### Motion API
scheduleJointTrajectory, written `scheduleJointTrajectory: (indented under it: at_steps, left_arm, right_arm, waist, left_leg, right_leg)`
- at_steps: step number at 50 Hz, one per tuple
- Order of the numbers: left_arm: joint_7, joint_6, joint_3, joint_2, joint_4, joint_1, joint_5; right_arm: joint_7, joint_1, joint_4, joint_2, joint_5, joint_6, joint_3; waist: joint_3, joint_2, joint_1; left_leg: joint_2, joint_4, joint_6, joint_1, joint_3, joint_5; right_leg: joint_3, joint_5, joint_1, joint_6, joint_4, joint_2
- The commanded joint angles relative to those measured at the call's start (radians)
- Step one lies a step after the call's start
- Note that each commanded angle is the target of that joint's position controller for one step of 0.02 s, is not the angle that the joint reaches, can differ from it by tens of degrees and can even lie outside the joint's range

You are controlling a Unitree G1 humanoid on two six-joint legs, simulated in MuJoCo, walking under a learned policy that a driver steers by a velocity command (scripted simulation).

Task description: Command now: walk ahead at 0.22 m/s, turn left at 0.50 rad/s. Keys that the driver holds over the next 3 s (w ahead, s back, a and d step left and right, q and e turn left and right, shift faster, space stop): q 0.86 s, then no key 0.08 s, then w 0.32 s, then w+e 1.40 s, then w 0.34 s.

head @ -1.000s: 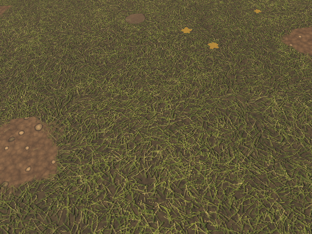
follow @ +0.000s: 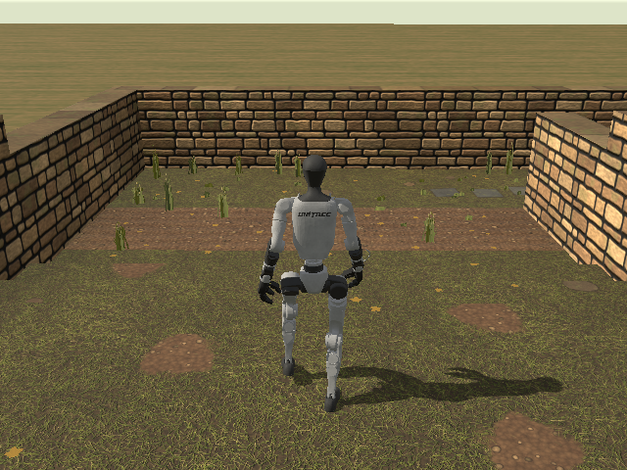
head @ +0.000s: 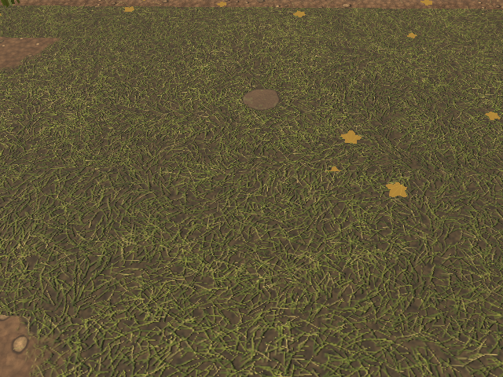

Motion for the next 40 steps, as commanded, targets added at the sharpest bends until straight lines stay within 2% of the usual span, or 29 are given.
scheduleJointTrajectory:
  at_steps: [1,4,6,7,8,9,10,11,12,13,14,15,17,19,21,23,25,26,27,28,29,30,31,32,33,34,36,37,40]
  left_arm:
    - [-0.004,-0.029,0.07,0.218,-0.072,-0.088,0.0]
    - [-0.002,-0.024,0.081,0.222,-0.066,-0.112,-0.003]
    - [0.011,-0.019,0.086,0.228,-0.067,-0.11,-0.01]
    - [0.011,-0.016,0.086,0.231,-0.075,-0.11,-0.021]
    - [0.001,-0.013,0.08,0.207,-0.092,-0.052,-0.033]
    - [-0.007,-0.011,0.048,0.137,-0.11,0.074,0.006]
    - [-0.025,0.0,0.05,0.174,-0.139,-0.047,0.0]
    - [-0.035,0.013,0.041,0.145,-0.186,-0.218,-0.025]
    - [-0.018,0.023,0.055,0.193,-0.181,-0.246,-0.02]
    - [0.003,0.028,0.07,0.235,-0.157,-0.156,-0.001]
    - [0.014,0.03,0.058,0.207,-0.153,-0.139,0.007]
    - [0.021,0.035,0.049,0.185,-0.152,-0.121,0.011]
    - [0.008,0.06,0.039,0.167,-0.128,-0.051,-0.016]
    - [-0.008,0.087,0.033,0.176,-0.109,-0.04,-0.036]
    - [-0.008,0.099,0.029,0.188,-0.106,-0.06,-0.04]
    - [0.001,0.093,0.029,0.199,-0.102,-0.072,-0.042]
    - [0.005,0.08,0.033,0.21,-0.095,-0.046,-0.059]
    - [0.006,0.071,0.036,0.217,-0.102,-0.043,-0.068]
    - [0.009,0.06,0.043,0.236,-0.111,-0.021,-0.07]
    - [0.027,0.045,0.063,0.322,-0.133,-0.017,-0.062]
    - [0.023,0.025,0.075,0.346,-0.144,-0.101,-0.015]
    - [0.026,0.018,0.071,0.304,-0.159,-0.142,-0.012]
    - [0.02,0.013,0.061,0.255,-0.181,-0.224,-0.036]
    - [0.018,0.005,0.045,0.208,-0.208,-0.29,-0.055]
    - [0.021,0.001,0.041,0.2,-0.219,-0.302,-0.066]
    - [0.027,0.0,0.049,0.218,-0.235,-0.307,-0.064]
    - [0.035,0.003,0.064,0.255,-0.239,-0.25,-0.054]
    - [0.036,0.008,0.068,0.261,-0.233,-0.211,-0.056]
    - [0.035,0.022,0.089,0.285,-0.186,-0.066,-0.058]
  right_arm:
    - [-0.001,0.047,-0.036,-0.071,0.007,0.006,-0.02]
    - [-0.017,0.026,-0.041,-0.101,0.006,0.001,-0.039]
    - [-0.028,0.02,-0.048,-0.135,0.015,-0.006,-0.059]
    - [-0.038,0.051,-0.042,-0.165,0.027,-0.016,-0.074]
    - [-0.062,0.081,-0.047,-0.251,0.034,-0.028,-0.101]
    - [-0.091,0.203,-0.054,-0.335,0.027,-0.01,-0.131]
    - [-0.104,0.319,-0.033,-0.309,0.015,0.001,-0.122]
    - [-0.113,0.332,-0.002,-0.312,0.002,-0.021,-0.137]
    - [-0.119,0.238,-0.017,-0.286,0.031,-0.023,-0.142]
    - [-0.12,0.136,-0.046,-0.222,0.045,-0.018,-0.118]
    - [-0.12,0.087,-0.062,-0.181,0.056,-0.018,-0.101]
    - [-0.116,0.063,-0.081,-0.179,0.051,-0.011,-0.095]
    - [-0.101,-0.001,-0.122,-0.214,0.031,-0.019,-0.102]
    - [-0.088,0.001,-0.151,-0.244,0.029,-0.033,-0.114]
    - [-0.081,0.033,-0.169,-0.237,0.029,-0.037,-0.115]
    - [-0.078,0.051,-0.184,-0.22,0.034,-0.028,-0.11]
    - [-0.075,0.03,-0.196,-0.207,0.033,-0.012,-0.104]
    - [-0.074,0.041,-0.192,-0.188,0.025,-0.005,-0.094]
    - [-0.073,0.067,-0.184,-0.155,0.016,0.001,-0.08]
    - [-0.074,0.086,-0.226,-0.083,0.007,0.006,-0.055]
    - [-0.072,0.062,-0.239,-0.1,-0.032,0.002,-0.052]
    - [-0.078,0.06,-0.191,-0.158,-0.03,0.016,-0.068]
    - [-0.093,0.115,-0.16,-0.194,-0.023,0.024,-0.085]
    - [-0.098,0.137,-0.141,-0.217,-0.019,0.026,-0.1]
    - [-0.093,0.129,-0.146,-0.192,-0.03,0.027,-0.095]
    - [-0.079,0.125,-0.147,-0.172,-0.03,0.026,-0.087]
    - [-0.056,0.096,-0.152,-0.144,0.004,0.028,-0.076]
    - [-0.05,0.071,-0.157,-0.134,0.013,0.028,-0.073]
    - [-0.043,0.011,-0.17,-0.111,0.017,0.04,-0.064]
  waist:
    - [-0.009,-0.101,-0.072]
    - [0.003,-0.097,-0.07]
    - [-0.002,-0.098,-0.07]
    - [-0.029,-0.068,-0.09]
    - [-0.145,0.038,-0.064]
    - [-0.425,0.18,-0.059]
    - [-0.538,0.092,-0.142]
    - [-0.338,0.007,-0.188]
    - [-0.184,0.017,-0.152]
    - [-0.152,0.027,-0.074]
    - [-0.087,0.04,-0.037]
    - [-0.087,0.022,-0.007]
    - [-0.105,0.004,0.035]
    - [-0.116,0.029,0.008]
    - [-0.132,0.033,-0.029]
    - [-0.133,0.04,-0.048]
    - [-0.13,0.031,-0.03]
    - [-0.131,0.029,-0.025]
    - [-0.147,0.012,-0.017]
    - [-0.182,-0.147,-0.035]
    - [-0.054,-0.205,-0.046]
    - [-0.067,-0.092,-0.044]
    - [-0.083,-0.112,-0.085]
    - [-0.078,-0.142,-0.102]
    - [-0.074,-0.155,-0.1]
    - [-0.078,-0.136,-0.093]
    - [-0.067,-0.11,-0.049]
    - [-0.06,-0.111,-0.024]
    - [-0.04,-0.129,0.036]
  left_leg:
    - [0.0,-0.116,0.003,0.128,-0.019,0.108]
    - [-0.021,-0.19,0.031,0.139,-0.019,0.066]
    - [-0.081,-0.249,0.068,0.224,0.025,0.054]
    - [-0.124,-0.309,0.106,0.333,0.053,0.14]
    - [-0.108,-0.314,0.21,0.544,-0.004,0.532]
    - [0.138,-0.288,0.481,0.992,-0.342,0.749]
    - [0.277,-0.394,0.559,1.143,-0.637,0.605]
    - [0.244,-0.433,0.434,1.007,-0.574,0.372]
    - [0.186,-0.486,0.37,0.798,-0.469,0.243]
    - [0.148,-0.535,0.35,0.639,-0.428,0.136]
    - [0.119,-0.574,0.337,0.471,-0.39,0.103]
    - [0.097,-0.605,0.323,0.356,-0.37,0.084]
    - [0.042,-0.624,0.289,0.267,-0.3,0.044]
    - [0.029,-0.616,0.277,0.277,-0.303,0.029]
    - [0.059,-0.592,0.273,0.336,-0.371,-0.073]
    - [0.091,-0.566,0.281,0.376,-0.448,-0.173]
    - [0.083,-0.525,0.274,0.356,-0.484,-0.212]
    - [0.061,-0.505,0.258,0.333,-0.495,-0.229]
    - [0.027,-0.456,0.216,0.307,-0.482,-0.275]
    - [-0.112,-0.308,0.106,0.133,-0.342,-0.443]
    - [-0.209,-0.111,-0.029,-0.095,-0.186,-0.534]
    - [-0.101,0.072,-0.052,-0.048,-0.185,-0.471]
    - [-0.109,0.185,-0.07,0.014,-0.143,-0.423]
    - [-0.122,0.286,-0.085,0.04,-0.116,-0.375]
    - [-0.132,0.373,-0.095,0.057,-0.084,-0.35]
    - [-0.127,0.453,-0.101,0.091,-0.042,-0.336]
    - [-0.102,0.464,-0.115,0.094,-0.017,-0.292]
    - [-0.085,0.402,-0.123,0.075,-0.011,-0.271]
    - [-0.022,0.152,-0.133,0.015,0.001,-0.265]
  right_leg:
    - [0.021,0.757,-0.023,-0.171,-0.006,-0.29]
    - [0.001,0.705,0.069,-0.138,0.054,-0.306]
    - [-0.028,0.739,0.088,-0.092,0.137,-0.282]
    - [-0.05,0.762,0.07,-0.055,0.222,-0.247]
    - [-0.079,0.649,0.011,0.019,0.381,-0.166]
    - [-0.043,0.104,-0.247,0.137,0.653,-0.083]
    - [0.103,-0.541,-0.432,0.158,0.856,0.03]
    - [0.249,-0.541,-0.559,0.115,0.959,-0.013]
    - [0.269,-0.504,-0.579,0.102,0.982,-0.057]
    - [0.286,-0.443,-0.51,0.093,0.935,-0.087]
    - [0.281,-0.407,-0.428,0.085,0.882,-0.103]
    - [0.27,-0.371,-0.326,0.083,0.839,-0.097]
    - [0.207,-0.275,-0.217,0.09,0.721,-0.056]
    - [0.181,-0.237,-0.2,0.105,0.644,-0.028]
    - [0.208,-0.19,-0.221,0.1,0.558,-0.031]
    - [0.221,-0.153,-0.229,0.078,0.449,-0.032]
    - [0.201,-0.069,-0.155,0.036,0.275,-0.013]
    - [0.197,-0.023,-0.106,-0.002,0.197,-0.009]
    - [0.234,0.052,-0.047,-0.082,0.127,-0.064]
    - [0.52,0.197,0.074,-0.337,0.041,-0.299]
    - [0.773,0.306,0.055,-0.499,-0.082,-0.529]
    - [0.656,0.261,0.023,-0.4,-0.092,-0.492]
    - [0.521,0.233,-0.026,-0.306,-0.08,-0.394]
    - [0.419,0.254,-0.054,-0.245,-0.06,-0.321]
    - [0.347,0.34,-0.075,-0.223,-0.044,-0.284]
    - [0.287,0.408,-0.097,-0.221,-0.038,-0.268]
    - [0.204,0.467,-0.061,-0.228,-0.024,-0.247]
    - [0.182,0.486,-0.004,-0.231,-0.016,-0.246]
    - [0.179,0.585,0.189,-0.247,0.01,-0.309]
Next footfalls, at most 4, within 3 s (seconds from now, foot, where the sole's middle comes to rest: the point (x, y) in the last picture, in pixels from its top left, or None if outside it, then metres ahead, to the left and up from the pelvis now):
0.14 left None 0.24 0.14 -0.78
0.54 right None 0.21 -0.10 -0.78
1.08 left None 0.10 0.13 -0.78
1.56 right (212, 370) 0.51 0.17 -0.78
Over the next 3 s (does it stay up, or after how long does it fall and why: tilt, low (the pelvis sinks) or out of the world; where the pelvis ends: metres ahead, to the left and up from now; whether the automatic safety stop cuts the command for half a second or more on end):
stays up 1.16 0.33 -0.18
